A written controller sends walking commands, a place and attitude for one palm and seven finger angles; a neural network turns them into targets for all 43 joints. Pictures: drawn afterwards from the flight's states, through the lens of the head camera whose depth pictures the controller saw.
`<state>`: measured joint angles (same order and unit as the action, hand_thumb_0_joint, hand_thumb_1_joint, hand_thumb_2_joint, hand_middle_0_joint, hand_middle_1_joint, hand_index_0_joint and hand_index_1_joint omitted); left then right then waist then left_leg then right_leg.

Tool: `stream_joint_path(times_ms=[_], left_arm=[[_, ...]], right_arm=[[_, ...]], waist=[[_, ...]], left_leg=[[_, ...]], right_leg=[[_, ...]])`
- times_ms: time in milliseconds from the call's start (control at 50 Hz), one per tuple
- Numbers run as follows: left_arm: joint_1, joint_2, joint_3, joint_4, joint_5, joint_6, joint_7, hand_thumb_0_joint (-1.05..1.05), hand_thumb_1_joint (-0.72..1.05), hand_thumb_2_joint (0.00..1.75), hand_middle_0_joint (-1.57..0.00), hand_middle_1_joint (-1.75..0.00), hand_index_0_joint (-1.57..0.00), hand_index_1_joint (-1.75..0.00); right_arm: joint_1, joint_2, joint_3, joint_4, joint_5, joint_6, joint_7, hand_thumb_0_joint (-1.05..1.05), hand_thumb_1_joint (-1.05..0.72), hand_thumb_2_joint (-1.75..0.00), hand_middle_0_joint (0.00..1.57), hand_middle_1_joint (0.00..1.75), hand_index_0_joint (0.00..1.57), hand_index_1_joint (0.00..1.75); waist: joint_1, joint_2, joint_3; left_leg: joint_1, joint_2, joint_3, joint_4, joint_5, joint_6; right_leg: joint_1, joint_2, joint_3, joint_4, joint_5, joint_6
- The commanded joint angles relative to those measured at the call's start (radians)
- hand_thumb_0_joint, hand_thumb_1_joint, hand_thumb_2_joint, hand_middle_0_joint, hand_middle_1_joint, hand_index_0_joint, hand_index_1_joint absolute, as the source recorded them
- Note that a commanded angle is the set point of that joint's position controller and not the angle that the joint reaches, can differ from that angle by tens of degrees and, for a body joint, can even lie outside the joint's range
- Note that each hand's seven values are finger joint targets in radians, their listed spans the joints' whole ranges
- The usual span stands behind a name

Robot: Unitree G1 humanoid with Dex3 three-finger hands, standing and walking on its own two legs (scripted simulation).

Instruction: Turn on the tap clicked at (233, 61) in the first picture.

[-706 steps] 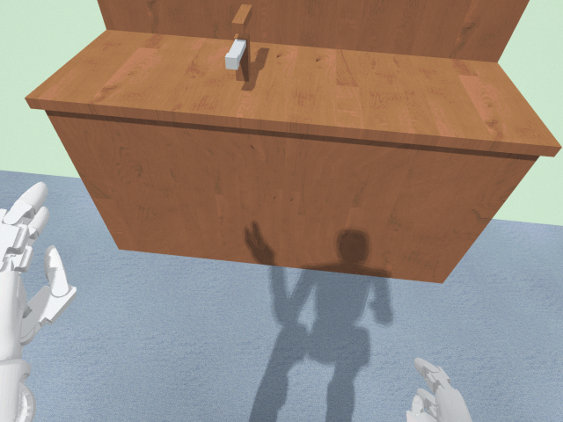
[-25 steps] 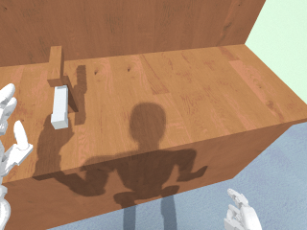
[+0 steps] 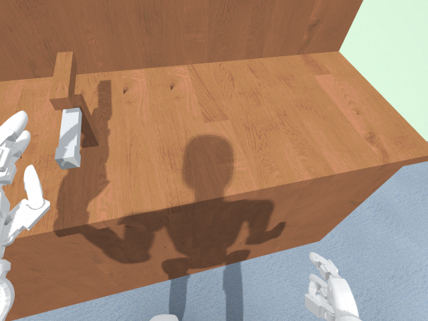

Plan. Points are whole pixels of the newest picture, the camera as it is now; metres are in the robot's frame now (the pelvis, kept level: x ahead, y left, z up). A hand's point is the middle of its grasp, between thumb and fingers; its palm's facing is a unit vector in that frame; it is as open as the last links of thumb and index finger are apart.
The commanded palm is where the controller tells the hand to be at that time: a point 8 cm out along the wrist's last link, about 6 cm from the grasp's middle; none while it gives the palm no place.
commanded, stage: come to a stop and stand still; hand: left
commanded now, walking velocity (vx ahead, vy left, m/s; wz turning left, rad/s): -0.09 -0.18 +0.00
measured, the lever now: (68, 157) +0.32 +0.28 +0.12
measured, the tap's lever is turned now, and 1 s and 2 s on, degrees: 0 0 0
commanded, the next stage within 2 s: look again from close up in 1.68 s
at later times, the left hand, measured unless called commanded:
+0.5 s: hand (31, 168) +0.26 +0.27 +0.19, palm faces +0.39 -0.82 -0.41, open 7.4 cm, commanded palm +0.18 +0.30 +0.18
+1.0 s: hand (8, 197) +0.22 +0.30 +0.16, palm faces +0.39 -0.84 -0.38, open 7.4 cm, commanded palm +0.16 +0.33 +0.18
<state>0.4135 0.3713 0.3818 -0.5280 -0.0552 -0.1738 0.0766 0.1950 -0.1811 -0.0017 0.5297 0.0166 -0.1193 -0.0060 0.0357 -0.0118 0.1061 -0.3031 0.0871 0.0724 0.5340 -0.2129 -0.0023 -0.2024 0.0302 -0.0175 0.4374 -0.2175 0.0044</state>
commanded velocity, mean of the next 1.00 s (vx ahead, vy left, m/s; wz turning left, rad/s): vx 0.00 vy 0.01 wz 0.00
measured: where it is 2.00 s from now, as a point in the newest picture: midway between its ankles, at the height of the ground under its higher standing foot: outside the picture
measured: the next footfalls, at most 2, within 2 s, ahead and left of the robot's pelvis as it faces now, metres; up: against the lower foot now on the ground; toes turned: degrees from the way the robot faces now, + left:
none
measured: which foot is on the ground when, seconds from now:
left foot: down 0.00-1.00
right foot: down 0.00-1.00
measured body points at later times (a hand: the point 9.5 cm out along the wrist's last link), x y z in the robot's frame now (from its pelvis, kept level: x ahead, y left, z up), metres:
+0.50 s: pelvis +0.01 +0.02 +0.00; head +0.05 +0.04 +0.45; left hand +0.23 +0.31 +0.21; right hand +0.18 -0.21 -0.07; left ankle +0.05 +0.12 -0.74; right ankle +0.01 -0.12 -0.74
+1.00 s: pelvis +0.00 +0.05 +0.00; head +0.04 +0.08 +0.45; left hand +0.20 +0.34 +0.18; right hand +0.21 -0.15 -0.06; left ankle +0.05 +0.12 -0.74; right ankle +0.01 -0.12 -0.74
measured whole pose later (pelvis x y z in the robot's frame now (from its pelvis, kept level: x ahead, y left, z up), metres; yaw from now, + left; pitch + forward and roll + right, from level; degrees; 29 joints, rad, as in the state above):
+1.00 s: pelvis +0.00 +0.05 +0.00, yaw +0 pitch -2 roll -2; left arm 0.41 0.36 0.37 -0.52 -0.02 -0.19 0.11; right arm 0.13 -0.18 0.05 0.53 0.00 -0.10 0.01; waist 0.03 -0.02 0.12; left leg -0.28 0.01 0.10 0.52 -0.22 0.07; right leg -0.17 -0.05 0.00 0.41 -0.21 0.06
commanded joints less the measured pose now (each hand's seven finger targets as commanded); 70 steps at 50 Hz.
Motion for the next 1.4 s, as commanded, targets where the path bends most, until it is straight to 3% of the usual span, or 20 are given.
stream_joint_path(times_ms=[0,140,240,260,280,300,320,340,380,540,560,580,700,780,840,940,1060,1080,1160,1380], left_arm=[[-0.073,0.171,0.104,-0.223,-0.007,-0.052,0.015,0.0,0.9,0.9,-0.2,-0.3,-0.2,-0.3],[-0.009,0.172,0.108,-0.219,-0.008,-0.057,0.051,0.0,0.9,0.9,-0.2,-0.3,-0.2,-0.3],[-0.004,0.173,0.113,-0.175,-0.002,-0.059,0.061,0.0,0.9,0.9,-0.2,-0.3,-0.2,-0.3],[-0.908,1.003,0.334,-0.558,-0.014,-0.245,0.083,0.0,0.9,0.9,-0.2,-0.3,-0.2,-0.3],[-0.432,0.37,0.308,-0.017,0.029,-0.151,0.061,0.0,0.9,0.9,-0.2,-0.3,-0.2,-0.3],[-0.327,0.334,0.211,0.08,0.016,-0.129,0.047,0.0,0.9,0.9,-0.2,-0.3,-0.2,-0.3],[-0.298,0.355,0.217,0.035,0.009,-0.136,0.036,0.0,0.9,0.9,-0.2,-0.3,-0.2,-0.3],[-0.197,0.271,0.155,0.043,0.001,-0.144,0.019,0.0,0.9,0.9,-0.2,-0.3,-0.2,-0.3],[-0.026,0.152,0.068,0.016,-0.004,-0.128,0.007,0.0,0.9,0.9,-0.2,-0.3,-0.2,-0.3],[-0.051,0.199,0.149,-0.183,0.03,-0.105,0.036,0.0,0.9,0.9,-0.2,-0.3,-0.2,-0.3],[-0.092,0.261,0.192,-0.23,0.036,-0.107,0.046,0.0,0.9,0.9,-0.2,-0.3,-0.2,-0.3],[-0.071,0.21,0.164,-0.205,0.034,-0.103,0.047,0.0,0.9,0.9,-0.2,-0.3,-0.2,-0.3],[-0.037,0.168,0.107,-0.309,0.038,-0.087,0.048,0.0,0.9,0.9,-0.2,-0.3,-0.2,-0.3],[-0.009,0.109,0.068,-0.229,0.042,-0.074,0.047,0.0,0.9,0.9,-0.2,-0.3,-0.2,-0.3],[-0.044,0.126,0.082,-0.201,0.033,-0.071,0.048,0.0,0.9,0.9,-0.2,-0.3,-0.2,-0.3],[-0.073,0.13,0.079,-0.201,0.026,-0.075,0.051,0.0,0.9,0.9,-0.2,-0.3,-0.2,-0.3],[-0.071,0.153,0.088,-0.235,0.03,-0.077,0.061,0.0,0.9,0.9,-0.2,-0.3,-0.2,-0.3],[-0.066,0.117,0.058,-0.212,0.028,-0.078,0.058,0.0,0.9,0.9,-0.2,-0.3,-0.2,-0.3],[-0.055,0.158,0.095,-0.212,0.03,-0.081,0.066,0.0,0.9,0.9,-0.2,-0.3,-0.2,-0.3],[-0.021,0.128,0.072,-0.161,0.021,-0.091,0.059,0.0,0.9,0.9,-0.2,-0.3,-0.2,-0.3]], right_arm=[[-0.067,-0.135,-0.073,-0.156,0.006,-0.056,-0.022,0.0,-0.9,-0.9,0.2,0.3,0.2,0.3],[-0.082,-0.128,-0.054,-0.128,0.009,-0.055,-0.039,0.0,-0.9,-0.9,0.2,0.3,0.2,0.3],[-0.087,-0.139,-0.052,-0.114,0.009,-0.05,-0.048,0.0,-0.9,-0.9,0.2,0.3,0.2,0.3],[0.084,-0.168,0.161,-0.215,0.058,-0.04,-0.121,0.0,-0.9,-0.9,0.2,0.3,0.2,0.3],[-0.016,-0.058,0.003,-0.148,0.035,-0.082,-0.087,0.0,-0.9,-0.9,0.2,0.3,0.2,0.3],[-0.046,-0.153,-0.013,-0.102,-0.01,-0.083,-0.057,0.0,-0.9,-0.9,0.2,0.3,0.2,0.3],[-0.012,-0.188,-0.04,-0.112,-0.028,-0.086,-0.035,0.0,-0.9,-0.9,0.2,0.3,0.2,0.3],[0.013,-0.181,-0.042,-0.117,-0.022,-0.091,-0.014,0.0,-0.9,-0.9,0.2,0.3,0.2,0.3],[0.025,-0.179,-0.047,-0.125,-0.009,-0.092,0.019,0.0,-0.9,-0.9,0.2,0.3,0.2,0.3],[-0.086,-0.164,-0.023,-0.14,-0.023,-0.078,0.003,0.0,-0.9,-0.9,0.2,0.3,0.2,0.3],[-0.101,-0.163,-0.021,-0.14,-0.023,-0.071,-0.001,0.0,-0.9,-0.9,0.2,0.3,0.2,0.3],[-0.09,-0.155,-0.022,-0.141,-0.028,-0.065,-0.005,0.0,-0.9,-0.9,0.2,0.3,0.2,0.3],[-0.079,-0.151,-0.027,-0.138,-0.023,-0.073,0.007,0.0,-0.9,-0.9,0.2,0.3,0.2,0.3],[-0.074,-0.159,-0.028,-0.122,-0.022,-0.062,0.014,0.0,-0.9,-0.9,0.2,0.3,0.2,0.3],[-0.093,-0.158,-0.03,-0.129,-0.013,-0.044,0.006,0.0,-0.9,-0.9,0.2,0.3,0.2,0.3],[-0.113,-0.146,-0.023,-0.139,-0.011,-0.029,-0.006,0.0,-0.9,-0.9,0.2,0.3,0.2,0.3],[-0.133,-0.148,-0.021,-0.141,-0.006,-0.037,-0.012,0.0,-0.9,-0.9,0.2,0.3,0.2,0.3],[-0.124,-0.145,-0.019,-0.137,-0.011,-0.036,-0.011,0.0,-0.9,-0.9,0.2,0.3,0.2,0.3],[-0.129,-0.148,-0.023,-0.136,-0.004,-0.043,-0.015,0.0,-0.9,-0.9,0.2,0.3,0.2,0.3],[-0.11,-0.149,-0.03,-0.123,-0.003,-0.05,-0.018,0.0,-0.9,-0.9,0.2,0.3,0.2,0.3]], waist=[[-0.016,0.06,-0.19],[-0.021,0.02,-0.183],[-0.022,0.021,-0.141],[-0.068,0.187,-0.107],[-0.012,0.039,-0.132],[-0.008,0.047,-0.15],[-0.004,0.022,-0.173],[-0.005,-0.038,-0.204],[-0.004,-0.013,-0.255],[-0.023,0.073,-0.173],[-0.016,0.112,-0.209],[-0.018,0.136,-0.219],[-0.022,0.199,-0.288],[-0.032,0.127,-0.237],[-0.038,0.103,-0.188],[-0.035,0.08,-0.174],[-0.025,0.126,-0.186],[-0.027,0.115,-0.175],[-0.026,0.096,-0.176],[-0.03,0.062,-0.149]], left_leg=[[0.119,0.051,-0.045,-0.066,-0.021,0.023],[0.13,-0.035,-0.044,-0.012,-0.06,0.018],[0.117,-0.013,-0.071,-0.088,-0.056,0.027],[0.056,-0.062,-0.068,-0.086,0.015,0.014],[0.092,0.053,-0.07,-0.078,-0.019,0.019],[0.108,0.002,-0.037,-0.066,-0.05,0.006],[0.064,-0.016,-0.032,-0.04,-0.09,-0.001],[0.064,-0.032,-0.033,-0.001,-0.076,0.003],[0.122,-0.024,-0.025,-0.005,0.005,0.01],[0.1,0.025,-0.048,-0.132,0.12,0.02],[0.127,0.028,-0.044,-0.134,0.149,0.023],[0.136,0.033,-0.05,-0.128,0.193,0.026],[0.297,0.066,-0.071,-0.075,0.501,0.028],[0.251,0.063,-0.074,-0.084,0.408,0.021],[0.16,0.055,-0.078,-0.131,0.162,0.011],[0.114,0.043,-0.091,-0.178,-0.035,0.011],[0.111,0.036,-0.091,-0.199,-0.11,0.013],[0.099,0.041,-0.096,-0.205,-0.136,0.014],[0.099,0.035,-0.102,-0.202,-0.152,0.016],[0.077,0.028,-0.098,-0.186,-0.177,0.023]], right_leg=[[-0.035,-0.054,0.044,-0.072,0.123,-0.009],[-0.068,-0.131,0.156,-0.145,0.044,-0.047],[-0.057,-0.102,0.109,-0.133,-0.001,-0.035],[-0.099,-0.075,0.03,-0.12,-0.049,0.044],[-0.156,-0.102,0.009,-0.052,-0.164,-0.006],[-0.12,-0.069,0.076,-0.072,-0.067,-0.036],[-0.083,-0.099,0.125,-0.093,0.006,-0.047],[-0.055,-0.127,0.154,-0.093,0.054,-0.059],[-0.013,-0.123,0.127,-0.055,0.163,-0.059],[0.016,-0.063,0.015,-0.012,0.166,-0.013],[0.029,-0.058,0.001,0.011,0.168,-0.012],[0.035,-0.058,-0.012,0.015,0.176,-0.014],[-0.014,-0.048,-0.043,0.017,0.087,-0.006],[0.001,-0.048,-0.048,-0.029,0.124,-0.006],[0.022,-0.065,-0.021,-0.041,0.124,-0.011],[0.035,-0.074,0.0,-0.057,0.104,-0.014],[0.036,-0.073,0.011,-0.06,0.073,-0.016],[0.03,-0.068,0.002,-0.063,0.059,-0.014],[0.034,-0.074,0.014,-0.074,0.047,-0.016],[0.013,-0.08,0.032,-0.094,0.022,-0.017]])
